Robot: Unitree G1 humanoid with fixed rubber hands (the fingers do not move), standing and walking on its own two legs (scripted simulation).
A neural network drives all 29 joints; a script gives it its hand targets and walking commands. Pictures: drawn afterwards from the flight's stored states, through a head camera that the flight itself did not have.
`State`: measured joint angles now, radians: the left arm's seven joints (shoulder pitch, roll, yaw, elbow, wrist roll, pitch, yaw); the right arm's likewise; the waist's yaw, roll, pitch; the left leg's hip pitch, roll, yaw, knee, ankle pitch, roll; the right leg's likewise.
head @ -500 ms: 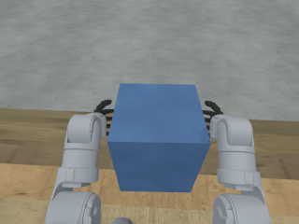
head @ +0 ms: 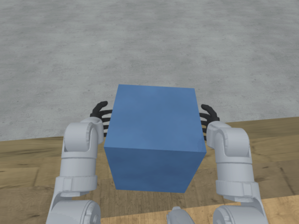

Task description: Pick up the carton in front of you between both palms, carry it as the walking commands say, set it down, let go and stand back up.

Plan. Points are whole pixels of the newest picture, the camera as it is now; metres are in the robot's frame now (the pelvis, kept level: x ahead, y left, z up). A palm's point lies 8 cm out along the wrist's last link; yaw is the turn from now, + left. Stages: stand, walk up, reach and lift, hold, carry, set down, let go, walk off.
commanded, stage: carry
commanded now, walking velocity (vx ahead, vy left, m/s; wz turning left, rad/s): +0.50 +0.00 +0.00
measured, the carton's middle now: (153, 141) +0.36 -0.03 +0.01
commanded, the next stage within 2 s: none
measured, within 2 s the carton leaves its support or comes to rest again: neither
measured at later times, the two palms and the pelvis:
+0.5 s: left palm (107, 82) +0.69 +0.15 -0.04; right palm (174, 75) +0.73 -0.15 -0.05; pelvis +0.36 -0.04 -0.12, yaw +0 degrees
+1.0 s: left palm (127, 53) +1.10 +0.08 -0.17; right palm (175, 52) +1.09 -0.22 -0.16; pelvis +0.74 -0.05 -0.29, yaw -1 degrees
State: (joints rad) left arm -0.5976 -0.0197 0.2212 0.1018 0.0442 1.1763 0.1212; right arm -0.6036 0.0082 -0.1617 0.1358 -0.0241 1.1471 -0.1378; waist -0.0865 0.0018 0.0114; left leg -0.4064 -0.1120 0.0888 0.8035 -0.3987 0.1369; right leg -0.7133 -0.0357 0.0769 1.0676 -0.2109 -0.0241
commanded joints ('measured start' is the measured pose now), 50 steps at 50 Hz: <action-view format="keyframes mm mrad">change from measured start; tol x64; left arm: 1 -736 -1039 -637 -153 -348 -63 -207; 50 -579 -862 -605 -71 -300 -54 -181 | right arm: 1 -856 1175 717 -229 521 -44 258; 50 -608 1049 604 -37 437 -28 242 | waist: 1 -25 1 -471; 50 123 -237 -661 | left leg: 1 357 201 -344 -69 495 106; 11 -560 66 -200 781 -140 -107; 20 -450 127 -126 165 355 -99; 30 784 370 -346 -119 1269 91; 50 -481 38 -159 881 -234 -94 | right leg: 1 -40 33 -70 -228 340 -4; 11 1178 -328 384 -440 638 -324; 33 -377 15 15 407 -301 -7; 50 1147 -338 455 -464 438 -302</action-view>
